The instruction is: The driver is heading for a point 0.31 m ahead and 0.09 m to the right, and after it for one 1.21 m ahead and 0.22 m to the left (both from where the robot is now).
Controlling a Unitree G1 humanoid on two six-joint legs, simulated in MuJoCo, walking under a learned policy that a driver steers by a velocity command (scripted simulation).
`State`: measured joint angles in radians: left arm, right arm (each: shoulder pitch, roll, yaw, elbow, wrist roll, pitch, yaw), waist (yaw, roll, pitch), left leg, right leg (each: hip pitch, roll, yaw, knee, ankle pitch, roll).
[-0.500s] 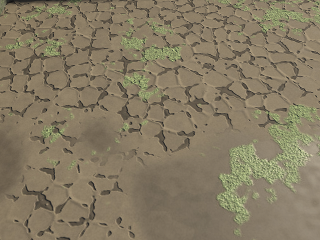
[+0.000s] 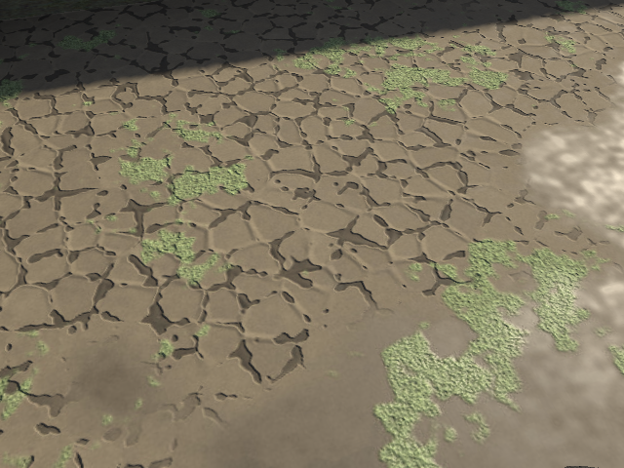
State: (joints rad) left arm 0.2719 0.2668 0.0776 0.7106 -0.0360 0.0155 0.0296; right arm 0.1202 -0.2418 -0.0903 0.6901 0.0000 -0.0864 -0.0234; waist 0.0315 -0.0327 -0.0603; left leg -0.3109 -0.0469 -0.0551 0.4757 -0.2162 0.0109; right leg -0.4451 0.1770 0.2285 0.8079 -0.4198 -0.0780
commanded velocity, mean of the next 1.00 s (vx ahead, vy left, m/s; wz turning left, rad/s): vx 0.48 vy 0.00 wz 0.02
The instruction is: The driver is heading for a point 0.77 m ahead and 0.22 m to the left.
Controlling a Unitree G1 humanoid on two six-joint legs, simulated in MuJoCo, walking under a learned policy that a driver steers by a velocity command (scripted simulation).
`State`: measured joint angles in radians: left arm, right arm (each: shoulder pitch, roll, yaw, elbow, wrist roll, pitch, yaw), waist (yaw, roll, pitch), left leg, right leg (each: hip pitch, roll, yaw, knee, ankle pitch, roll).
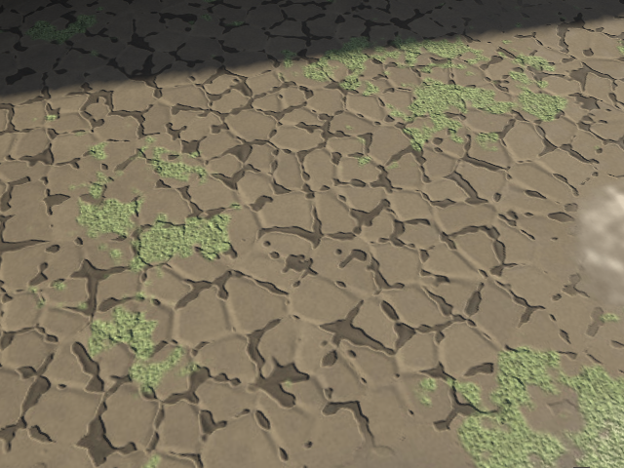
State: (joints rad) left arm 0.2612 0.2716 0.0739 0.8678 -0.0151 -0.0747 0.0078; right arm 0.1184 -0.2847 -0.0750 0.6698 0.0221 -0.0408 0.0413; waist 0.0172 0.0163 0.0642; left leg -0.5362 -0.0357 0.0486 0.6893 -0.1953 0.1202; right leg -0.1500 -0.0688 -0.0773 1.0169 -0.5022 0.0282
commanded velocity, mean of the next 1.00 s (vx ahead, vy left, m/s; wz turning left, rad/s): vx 0.50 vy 0.00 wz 0.59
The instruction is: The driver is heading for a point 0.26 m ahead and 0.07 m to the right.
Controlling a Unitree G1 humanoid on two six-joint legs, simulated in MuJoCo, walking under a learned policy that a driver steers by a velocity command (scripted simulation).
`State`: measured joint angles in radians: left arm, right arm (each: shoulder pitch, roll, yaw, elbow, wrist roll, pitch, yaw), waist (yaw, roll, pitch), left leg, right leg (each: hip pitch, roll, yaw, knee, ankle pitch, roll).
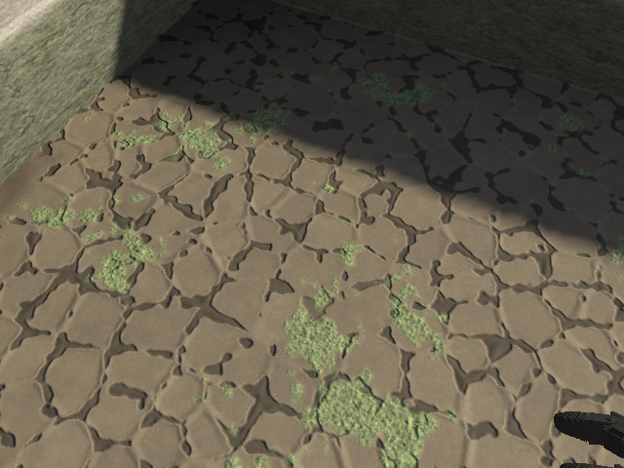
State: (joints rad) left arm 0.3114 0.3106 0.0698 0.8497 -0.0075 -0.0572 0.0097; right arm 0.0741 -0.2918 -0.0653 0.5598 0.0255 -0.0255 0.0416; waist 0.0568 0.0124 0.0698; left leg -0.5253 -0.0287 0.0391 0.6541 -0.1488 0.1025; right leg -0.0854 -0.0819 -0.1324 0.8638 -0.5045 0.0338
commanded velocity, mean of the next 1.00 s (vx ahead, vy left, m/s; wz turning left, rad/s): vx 0.15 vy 0.00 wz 0.12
